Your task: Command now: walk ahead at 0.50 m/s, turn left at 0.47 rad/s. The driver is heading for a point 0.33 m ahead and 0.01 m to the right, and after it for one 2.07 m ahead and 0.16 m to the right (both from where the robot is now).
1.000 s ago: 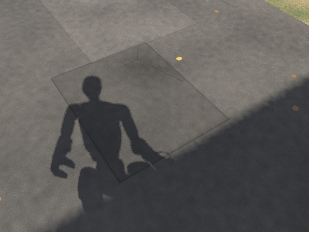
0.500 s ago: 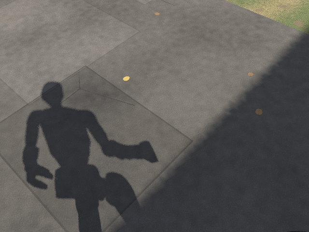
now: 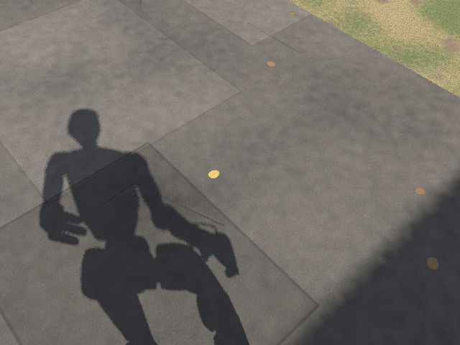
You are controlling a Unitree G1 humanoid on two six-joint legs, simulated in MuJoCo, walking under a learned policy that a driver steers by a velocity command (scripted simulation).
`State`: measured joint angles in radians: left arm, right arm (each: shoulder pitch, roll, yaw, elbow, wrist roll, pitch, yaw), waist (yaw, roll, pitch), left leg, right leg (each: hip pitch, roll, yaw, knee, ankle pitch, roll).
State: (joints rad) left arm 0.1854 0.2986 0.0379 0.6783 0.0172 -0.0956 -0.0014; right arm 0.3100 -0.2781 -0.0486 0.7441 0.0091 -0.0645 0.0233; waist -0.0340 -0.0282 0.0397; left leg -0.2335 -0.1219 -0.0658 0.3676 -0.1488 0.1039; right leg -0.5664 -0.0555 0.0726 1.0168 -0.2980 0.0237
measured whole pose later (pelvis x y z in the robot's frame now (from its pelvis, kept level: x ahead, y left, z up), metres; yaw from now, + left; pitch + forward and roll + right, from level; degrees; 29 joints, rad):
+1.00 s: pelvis +0.53 +0.02 +0.00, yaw -10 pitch +1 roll +2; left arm 0.21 0.33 0.07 0.67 -0.02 -0.02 -0.01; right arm 0.32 -0.28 -0.07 0.81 -0.01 -0.09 0.00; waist -0.06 -0.05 0.02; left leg -0.07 -0.02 0.10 0.28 -0.22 0.02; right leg -0.67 -0.09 0.06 0.96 -0.16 0.02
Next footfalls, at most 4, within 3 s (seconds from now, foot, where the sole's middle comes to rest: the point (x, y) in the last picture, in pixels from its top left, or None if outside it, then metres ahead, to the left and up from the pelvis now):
0.28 right None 0.34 -0.12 -0.78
0.72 left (180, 320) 0.54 0.13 -0.78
1.22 right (281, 248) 0.77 -0.19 -0.78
1.78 left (230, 166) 1.12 -0.03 -0.78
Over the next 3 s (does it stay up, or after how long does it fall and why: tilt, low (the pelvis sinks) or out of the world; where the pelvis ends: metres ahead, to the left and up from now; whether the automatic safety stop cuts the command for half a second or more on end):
stays up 1.60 -0.08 0.00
